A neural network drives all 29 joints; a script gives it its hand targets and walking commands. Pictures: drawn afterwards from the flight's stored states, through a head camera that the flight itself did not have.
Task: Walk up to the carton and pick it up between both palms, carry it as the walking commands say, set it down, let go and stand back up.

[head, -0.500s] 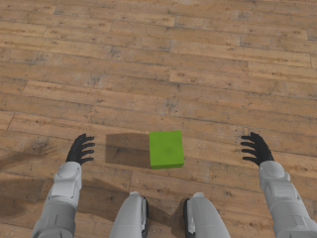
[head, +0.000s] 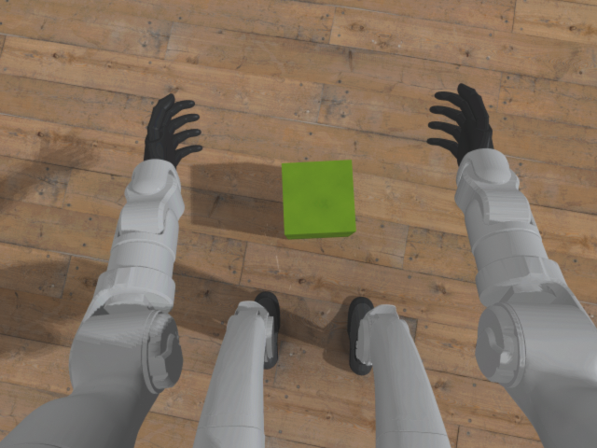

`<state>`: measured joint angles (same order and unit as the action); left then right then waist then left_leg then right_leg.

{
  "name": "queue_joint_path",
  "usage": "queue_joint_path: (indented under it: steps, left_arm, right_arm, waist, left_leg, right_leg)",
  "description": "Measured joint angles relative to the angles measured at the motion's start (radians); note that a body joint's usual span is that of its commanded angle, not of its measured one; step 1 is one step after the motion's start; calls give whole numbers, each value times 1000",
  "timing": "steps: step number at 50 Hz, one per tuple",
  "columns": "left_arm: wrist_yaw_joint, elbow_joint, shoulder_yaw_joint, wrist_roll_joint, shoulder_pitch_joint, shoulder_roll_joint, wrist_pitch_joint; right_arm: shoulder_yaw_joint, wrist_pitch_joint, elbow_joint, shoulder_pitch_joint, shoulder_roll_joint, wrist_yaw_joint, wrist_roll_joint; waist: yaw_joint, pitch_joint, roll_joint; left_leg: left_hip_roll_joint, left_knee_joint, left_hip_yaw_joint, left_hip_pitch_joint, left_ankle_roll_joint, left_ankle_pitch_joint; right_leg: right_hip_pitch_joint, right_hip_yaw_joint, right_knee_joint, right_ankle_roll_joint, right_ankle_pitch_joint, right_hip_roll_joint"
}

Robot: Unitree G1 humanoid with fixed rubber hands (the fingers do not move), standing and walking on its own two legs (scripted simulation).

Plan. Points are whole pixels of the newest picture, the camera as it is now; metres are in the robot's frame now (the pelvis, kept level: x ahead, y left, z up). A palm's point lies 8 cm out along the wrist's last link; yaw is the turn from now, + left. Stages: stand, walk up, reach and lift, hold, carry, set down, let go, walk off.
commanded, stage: reach and lift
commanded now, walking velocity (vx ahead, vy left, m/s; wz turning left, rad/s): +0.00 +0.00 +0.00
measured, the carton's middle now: (317, 202) +0.47 +0.00 -0.58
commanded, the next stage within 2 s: none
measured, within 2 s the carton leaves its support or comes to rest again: neither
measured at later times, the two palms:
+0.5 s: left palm (192, 163) +0.46 +0.20 -0.17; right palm (436, 154) +0.48 -0.17 -0.17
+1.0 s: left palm (222, 185) +0.46 +0.19 -0.33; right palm (405, 177) +0.48 -0.17 -0.33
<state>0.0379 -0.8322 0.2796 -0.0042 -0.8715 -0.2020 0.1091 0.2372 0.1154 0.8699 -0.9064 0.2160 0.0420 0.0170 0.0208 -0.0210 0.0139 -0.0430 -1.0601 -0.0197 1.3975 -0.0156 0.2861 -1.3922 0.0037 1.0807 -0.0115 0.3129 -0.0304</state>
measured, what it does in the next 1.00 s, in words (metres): lowers itself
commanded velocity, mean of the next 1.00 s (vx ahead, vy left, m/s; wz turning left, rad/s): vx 0.00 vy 0.00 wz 0.00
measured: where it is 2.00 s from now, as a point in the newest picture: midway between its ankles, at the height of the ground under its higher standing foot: (313, 346)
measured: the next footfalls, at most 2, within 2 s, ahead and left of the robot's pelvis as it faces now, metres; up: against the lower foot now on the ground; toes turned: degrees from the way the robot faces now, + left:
none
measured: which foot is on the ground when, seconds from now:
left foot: down 0.00-1.00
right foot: down 0.00-1.00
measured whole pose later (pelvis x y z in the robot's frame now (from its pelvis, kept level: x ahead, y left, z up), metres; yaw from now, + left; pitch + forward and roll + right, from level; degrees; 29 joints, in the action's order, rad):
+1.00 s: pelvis -0.03 +0.00 -0.19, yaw +1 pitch +46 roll +1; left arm 0.13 -0.93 0.22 0.12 -1.09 -0.22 0.03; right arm 0.13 0.03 0.97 -1.13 0.27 0.12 0.14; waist 0.02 -0.01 0.01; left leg -0.04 -1.81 0.01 2.14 -0.02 0.47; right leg -2.13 -0.01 1.83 -0.01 0.51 -0.03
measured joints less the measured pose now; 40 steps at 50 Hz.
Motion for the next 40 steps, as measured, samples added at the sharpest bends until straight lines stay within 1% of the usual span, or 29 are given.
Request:
queue_joint_path:
  steps: [5, 13, 17, 21, 27, 35, 40]
  left_arm:
    - [16, 12, 26, -25, -39, 29, -27]
    - [12, 78, 48, -54, 7, 69, -57]
    - [9, 68, 52, -60, 19, 76, -65]
    - [15, 39, 54, -55, 11, 78, -74]
    - [36, 4, 34, -20, -25, 62, -78]
    - [63, -1, -19, 55, -87, 23, -66]
    - [75, -20, -35, 82, -135, 10, -60]
  right_arm:
    - [35, -33, 8, -52, -18, 1, -33]
    - [60, -69, -52, -2, -54, -4, -63]
    - [67, -78, -46, 13, -62, -7, -68]
    - [67, -87, -17, 8, -61, -4, -66]
    - [35, -92, 15, -23, -38, 16, -25]
    - [-41, -73, 1, -83, 4, 49, 63]
    - [-72, -64, 19, -135, 22, 63, 91]
  waist:
    - [4, -26, 0]
    - [3, -79, 1]
    - [1, -111, 0]
    - [-1, -139, -2]
    - [-2, -149, -3]
    - [2, -106, -4]
    - [5, -67, -3]
  left_leg:
    - [1, -10, 0, 74, 2, 2]
    - [4, -16, 7, 147, 1, 10]
    - [6, -54, 12, 193, 0, 27]
    - [7, -135, 16, 264, -1, 59]
    - [7, -296, 23, 400, -4, 109]
    - [4, -489, 30, 562, -6, 150]
    - [2, -586, 29, 633, -6, 164]
  right_leg:
    - [-72, -1, 8, -2, 1, -1]
    - [-141, 5, 10, -3, 11, -3]
    - [-185, 7, 48, -3, 29, -5]
    - [-254, 7, 129, -3, 62, -7]
    - [-388, 5, 291, -2, 115, -7]
    - [-551, -1, 485, -1, 156, -3]
    - [-625, -8, 584, -1, 170, 0]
